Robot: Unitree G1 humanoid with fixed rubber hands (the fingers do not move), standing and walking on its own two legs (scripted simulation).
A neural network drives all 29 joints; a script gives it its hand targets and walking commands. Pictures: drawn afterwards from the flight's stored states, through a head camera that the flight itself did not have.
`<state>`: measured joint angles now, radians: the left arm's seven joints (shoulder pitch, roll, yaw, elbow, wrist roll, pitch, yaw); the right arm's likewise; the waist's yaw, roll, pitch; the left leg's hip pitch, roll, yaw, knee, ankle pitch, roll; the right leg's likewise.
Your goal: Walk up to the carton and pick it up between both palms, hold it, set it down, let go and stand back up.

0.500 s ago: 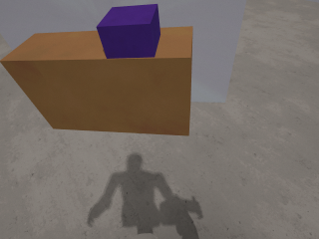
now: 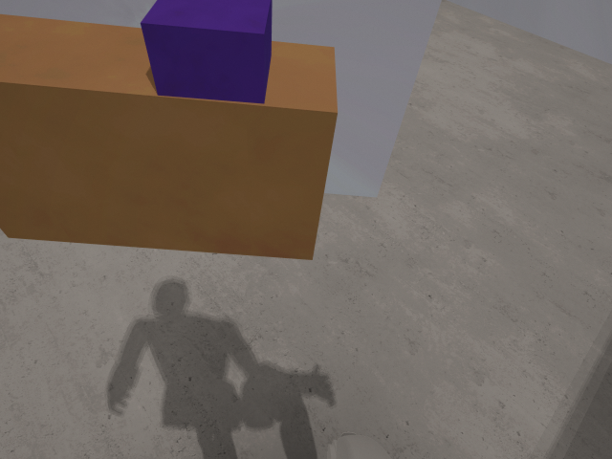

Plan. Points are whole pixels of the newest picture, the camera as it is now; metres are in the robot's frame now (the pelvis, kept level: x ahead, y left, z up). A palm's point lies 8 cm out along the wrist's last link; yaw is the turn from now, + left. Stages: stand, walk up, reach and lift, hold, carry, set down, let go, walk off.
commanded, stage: walk up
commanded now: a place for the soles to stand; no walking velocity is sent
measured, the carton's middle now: (216, 41) +1.09 +0.25 +0.02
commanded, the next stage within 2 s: none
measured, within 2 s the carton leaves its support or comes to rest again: neither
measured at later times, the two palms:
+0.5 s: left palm out of the picture +0.05 +0.40 -0.08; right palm out of the picture +0.13 -0.22 -0.15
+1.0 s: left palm (32, 413) +0.21 +0.38 -0.13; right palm out of the picture +0.13 -0.24 -0.09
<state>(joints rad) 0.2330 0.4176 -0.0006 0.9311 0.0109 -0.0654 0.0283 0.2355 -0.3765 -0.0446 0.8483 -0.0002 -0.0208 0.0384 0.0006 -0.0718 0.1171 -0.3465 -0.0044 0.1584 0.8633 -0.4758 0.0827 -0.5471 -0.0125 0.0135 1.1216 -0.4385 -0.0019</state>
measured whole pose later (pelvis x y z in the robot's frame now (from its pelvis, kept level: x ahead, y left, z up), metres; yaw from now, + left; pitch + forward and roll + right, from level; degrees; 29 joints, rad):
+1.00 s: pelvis +0.11 +0.08 -0.01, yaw -4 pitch -2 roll +2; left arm 0.18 0.42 0.00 0.93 0.01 -0.07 0.03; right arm 0.28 -0.38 -0.04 0.88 0.00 -0.03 0.03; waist 0.00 -0.10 0.12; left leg -0.33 0.00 0.17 0.90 -0.53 0.07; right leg -0.56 -0.04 -0.01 1.01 -0.43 -0.03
